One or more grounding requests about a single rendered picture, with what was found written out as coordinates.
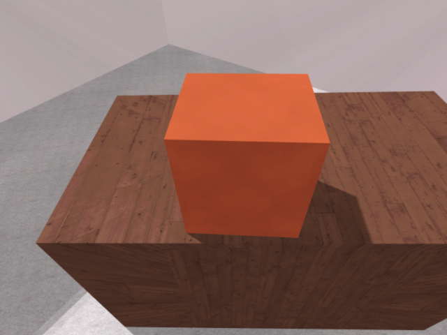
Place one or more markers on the carton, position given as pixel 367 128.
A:
pixel 246 151

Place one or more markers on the pedestal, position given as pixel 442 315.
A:
pixel 371 253

